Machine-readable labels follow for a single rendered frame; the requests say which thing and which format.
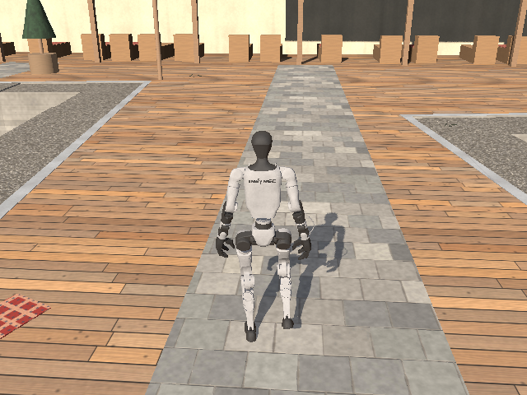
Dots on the robot right forearm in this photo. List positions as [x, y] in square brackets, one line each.
[301, 225]

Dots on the right robot shin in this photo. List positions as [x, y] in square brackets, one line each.
[285, 290]

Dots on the robot left forearm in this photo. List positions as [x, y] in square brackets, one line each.
[225, 223]

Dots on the robot right upper arm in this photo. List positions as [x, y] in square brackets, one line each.
[289, 175]

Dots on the left robot hand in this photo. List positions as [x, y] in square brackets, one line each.
[220, 246]

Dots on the right robot hand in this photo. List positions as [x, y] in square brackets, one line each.
[306, 247]

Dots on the robot left upper arm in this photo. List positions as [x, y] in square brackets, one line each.
[236, 175]

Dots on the robot left foot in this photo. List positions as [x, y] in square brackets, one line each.
[250, 335]

